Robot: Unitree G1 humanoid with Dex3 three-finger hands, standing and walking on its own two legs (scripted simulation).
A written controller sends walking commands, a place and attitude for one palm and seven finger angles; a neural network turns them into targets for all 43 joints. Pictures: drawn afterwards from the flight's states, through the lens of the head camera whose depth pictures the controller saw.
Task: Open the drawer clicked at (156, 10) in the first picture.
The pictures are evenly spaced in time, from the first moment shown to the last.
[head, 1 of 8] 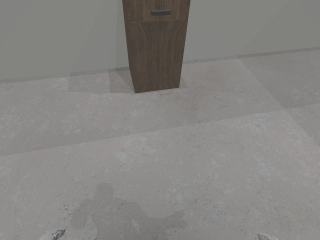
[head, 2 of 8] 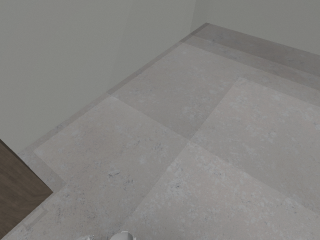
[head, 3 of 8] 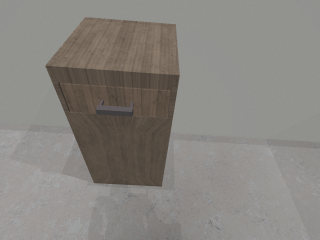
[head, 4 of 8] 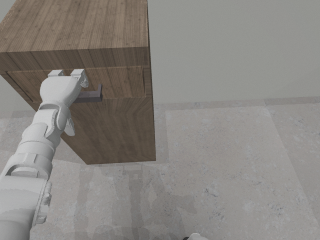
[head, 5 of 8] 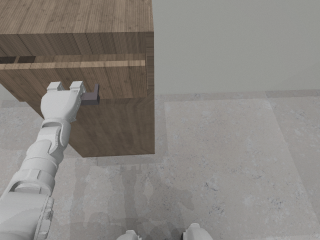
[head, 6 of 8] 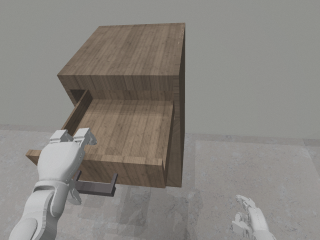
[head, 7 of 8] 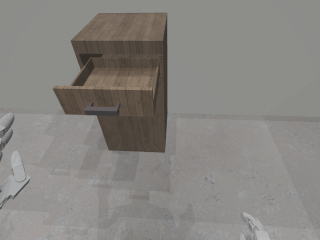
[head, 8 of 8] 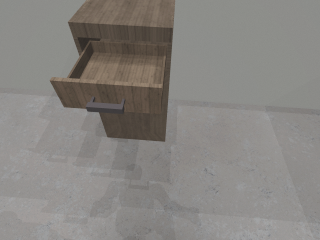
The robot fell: no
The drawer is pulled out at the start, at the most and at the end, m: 0.00 0.30 0.30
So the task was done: yes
